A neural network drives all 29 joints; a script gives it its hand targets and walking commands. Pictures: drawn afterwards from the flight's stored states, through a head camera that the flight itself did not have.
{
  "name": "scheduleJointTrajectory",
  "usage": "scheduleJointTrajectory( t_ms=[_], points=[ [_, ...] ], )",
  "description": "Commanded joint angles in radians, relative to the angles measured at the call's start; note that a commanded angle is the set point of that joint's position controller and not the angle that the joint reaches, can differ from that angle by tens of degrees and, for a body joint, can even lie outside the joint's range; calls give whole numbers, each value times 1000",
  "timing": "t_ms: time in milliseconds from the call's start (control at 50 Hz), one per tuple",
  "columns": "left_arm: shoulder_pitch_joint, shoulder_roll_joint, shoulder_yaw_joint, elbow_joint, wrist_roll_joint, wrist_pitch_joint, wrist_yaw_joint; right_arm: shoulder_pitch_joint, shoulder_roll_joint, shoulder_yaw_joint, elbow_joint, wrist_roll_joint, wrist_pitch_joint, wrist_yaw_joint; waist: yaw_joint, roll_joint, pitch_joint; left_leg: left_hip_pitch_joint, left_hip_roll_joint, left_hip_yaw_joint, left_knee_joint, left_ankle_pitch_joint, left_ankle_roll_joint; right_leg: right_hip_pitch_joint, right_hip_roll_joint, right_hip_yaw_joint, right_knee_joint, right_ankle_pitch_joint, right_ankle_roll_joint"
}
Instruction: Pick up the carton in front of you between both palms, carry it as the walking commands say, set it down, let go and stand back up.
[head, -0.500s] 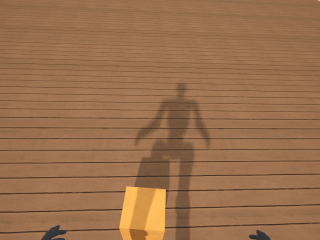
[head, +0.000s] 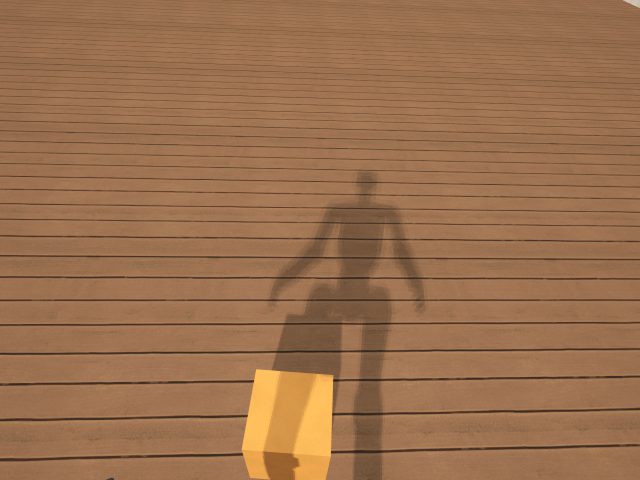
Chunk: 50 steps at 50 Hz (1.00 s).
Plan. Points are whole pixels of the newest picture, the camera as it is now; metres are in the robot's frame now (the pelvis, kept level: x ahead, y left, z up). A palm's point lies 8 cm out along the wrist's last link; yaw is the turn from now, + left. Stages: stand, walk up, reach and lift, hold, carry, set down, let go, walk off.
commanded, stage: stand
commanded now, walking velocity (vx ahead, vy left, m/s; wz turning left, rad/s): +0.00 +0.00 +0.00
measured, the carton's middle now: (291, 427) +0.43 +0.05 -0.65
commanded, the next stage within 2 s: none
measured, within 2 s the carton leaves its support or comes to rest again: neither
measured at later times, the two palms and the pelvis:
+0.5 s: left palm out of the picture +0.06 +0.29 -0.11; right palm out of the picture +0.06 -0.29 -0.11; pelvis -0.02 +0.00 +0.00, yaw +0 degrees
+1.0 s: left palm out of the picture +0.06 +0.30 -0.10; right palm out of the picture +0.07 -0.29 -0.10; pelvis -0.02 +0.00 +0.00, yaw +0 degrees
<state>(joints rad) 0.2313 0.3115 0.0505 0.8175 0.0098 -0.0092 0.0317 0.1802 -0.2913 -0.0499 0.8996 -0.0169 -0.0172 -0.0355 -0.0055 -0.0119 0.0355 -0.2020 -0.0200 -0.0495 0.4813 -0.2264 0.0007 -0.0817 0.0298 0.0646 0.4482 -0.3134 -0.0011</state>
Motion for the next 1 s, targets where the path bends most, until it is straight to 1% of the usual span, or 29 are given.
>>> scheduleJointTrajectory(
  t_ms=[0,160,340,980],
  points=[
    [-12,132,29,-38,0,-13,3,-20,-137,-25,-34,1,-12,-3,-2,14,-2,58,91,-76,-76,155,11,-99,-86,58,-100,125,9],
    [-11,138,24,3,-1,-16,1,-16,-146,-19,5,4,-13,-2,-2,16,9,48,94,-86,-102,113,8,-99,-90,64,-118,87,6],
    [-11,147,21,36,-4,-18,1,-12,-158,-14,31,7,-14,-2,-1,18,14,44,100,-95,-119,96,6,-96,-96,68,-127,76,3],
    [-44,189,6,83,-12,-18,1,-42,-203,-1,68,17,-12,1,1,16,-3,70,115,-107,-138,155,8,-75,-118,67,-147,116,3]
  ],
)
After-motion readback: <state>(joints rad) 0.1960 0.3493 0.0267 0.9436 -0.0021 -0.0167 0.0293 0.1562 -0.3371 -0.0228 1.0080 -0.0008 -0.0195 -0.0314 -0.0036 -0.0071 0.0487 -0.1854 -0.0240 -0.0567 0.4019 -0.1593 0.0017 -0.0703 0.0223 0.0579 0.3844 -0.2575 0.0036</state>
